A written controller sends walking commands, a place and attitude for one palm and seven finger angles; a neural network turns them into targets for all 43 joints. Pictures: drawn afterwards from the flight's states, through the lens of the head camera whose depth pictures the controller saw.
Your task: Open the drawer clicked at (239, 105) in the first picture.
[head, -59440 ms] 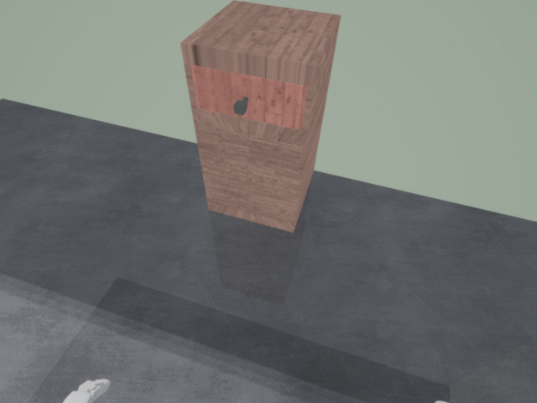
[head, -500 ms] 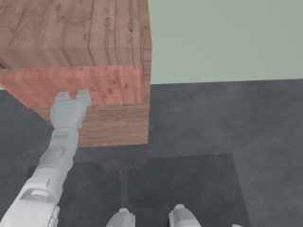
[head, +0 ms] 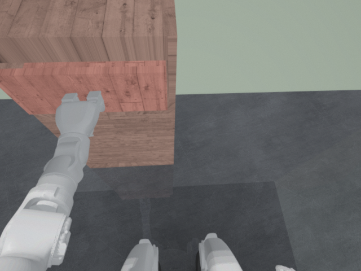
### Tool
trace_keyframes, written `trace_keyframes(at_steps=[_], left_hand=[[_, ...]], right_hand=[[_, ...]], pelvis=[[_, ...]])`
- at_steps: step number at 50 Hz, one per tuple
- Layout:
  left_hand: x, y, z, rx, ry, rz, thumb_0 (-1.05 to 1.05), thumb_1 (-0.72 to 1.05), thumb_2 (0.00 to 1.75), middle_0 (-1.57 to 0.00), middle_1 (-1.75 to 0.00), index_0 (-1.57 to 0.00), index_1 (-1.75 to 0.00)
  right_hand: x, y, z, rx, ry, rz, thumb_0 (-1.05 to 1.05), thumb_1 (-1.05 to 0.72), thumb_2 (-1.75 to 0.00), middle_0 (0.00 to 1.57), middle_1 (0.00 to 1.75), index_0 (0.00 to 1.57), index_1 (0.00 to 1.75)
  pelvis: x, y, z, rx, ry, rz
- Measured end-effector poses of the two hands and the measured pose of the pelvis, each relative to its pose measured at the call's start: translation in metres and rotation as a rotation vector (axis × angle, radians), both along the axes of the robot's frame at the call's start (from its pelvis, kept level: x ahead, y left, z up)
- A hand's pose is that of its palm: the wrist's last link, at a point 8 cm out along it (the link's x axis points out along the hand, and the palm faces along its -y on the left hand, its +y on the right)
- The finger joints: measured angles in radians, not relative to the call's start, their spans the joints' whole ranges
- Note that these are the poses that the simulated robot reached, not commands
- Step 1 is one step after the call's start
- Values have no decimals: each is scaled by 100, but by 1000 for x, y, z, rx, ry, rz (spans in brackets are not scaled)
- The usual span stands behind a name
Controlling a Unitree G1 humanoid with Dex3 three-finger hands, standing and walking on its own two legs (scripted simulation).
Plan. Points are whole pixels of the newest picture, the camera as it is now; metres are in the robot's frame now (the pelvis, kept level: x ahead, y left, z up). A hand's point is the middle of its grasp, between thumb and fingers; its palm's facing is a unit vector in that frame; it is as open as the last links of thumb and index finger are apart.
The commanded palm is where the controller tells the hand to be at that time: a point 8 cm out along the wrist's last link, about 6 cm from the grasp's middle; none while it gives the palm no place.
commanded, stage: pull the drawer open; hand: left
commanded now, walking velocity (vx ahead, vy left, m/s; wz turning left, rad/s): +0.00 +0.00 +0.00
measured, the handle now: (88, 108) +0.49 +0.22 -0.02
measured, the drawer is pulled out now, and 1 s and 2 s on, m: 0.03 0.07 0.22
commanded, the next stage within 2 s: none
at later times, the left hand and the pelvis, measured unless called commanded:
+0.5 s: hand (87, 128) +0.45 +0.22 -0.04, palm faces -0.06 -0.02 -1.00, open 6.5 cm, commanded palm +0.42 +0.22 +0.01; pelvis -0.04 +0.00 -0.01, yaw -1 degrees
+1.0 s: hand (85, 142) +0.41 +0.22 -0.04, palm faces +0.00 -0.05 -1.00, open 6.4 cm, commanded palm +0.39 +0.21 +0.01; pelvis +0.03 +0.00 +0.01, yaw +0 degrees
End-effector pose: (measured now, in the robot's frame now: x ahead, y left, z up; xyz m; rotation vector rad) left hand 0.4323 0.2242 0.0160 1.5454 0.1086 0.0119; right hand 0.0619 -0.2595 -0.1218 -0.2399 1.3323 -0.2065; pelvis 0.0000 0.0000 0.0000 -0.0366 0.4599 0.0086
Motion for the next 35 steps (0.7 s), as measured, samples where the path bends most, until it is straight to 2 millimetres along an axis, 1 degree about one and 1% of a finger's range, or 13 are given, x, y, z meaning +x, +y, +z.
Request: trace_keyframes(at_steps=[6,10,14,17,21,25,30,35], left_hand=[[0,0,0,2,1,1,2,59,74,-41,-135,-37,-135],[-1,-1,0,13,-8,2,1,58,76,-41,-135,-37,-135],[-1,-1,-1,22,-14,3,1,58,77,-41,-135,-37,-135],[-1,-1,-1,23,-14,3,1,58,77,-41,-135,-37,-135],[-1,-1,0,19,-8,4,1,58,76,-41,-135,-37,-135],[-1,-1,0,8,-1,3,2,58,75,-41,-135,-36,-135],[-3,0,0,-18,7,0,3,59,74,-41,-135,-36,-135],[-14,0,0,-40,2,-9,5,60,73,-41,-135,-38,-135]], right_hand=[[-55,-10,-3,-24,61,-49,1,-90,-90,20,30,21,30],[-86,-14,-6,-35,105,-71,1,-90,-90,20,30,21,30],[-106,-15,-7,-38,133,-83,1,-90,-90,20,30,21,30],[-112,-14,-8,-37,137,-86,1,-90,-90,20,30,21,30],[-111,-13,-8,-34,123,-82,1,-90,-90,20,30,21,30],[-100,-11,-7,-29,94,-77,1,-90,-90,20,30,21,30],[-76,-7,-3,-17,49,-75,1,-90,-90,20,30,21,30],[-44,-2,0,6,9,-69,1,-90,-90,20,30,21,30]], pelvis=[[-18,-2,-8,-1,3,-3],[-27,-2,-12,-1,10,-5],[-34,-3,-15,0,16,-5],[-36,-3,-16,0,19,-5],[-37,-3,-16,0,21,-4],[-35,-3,-14,0,20,-9],[-26,-1,-8,3,15,-24],[-10,3,0,6,7,-37]])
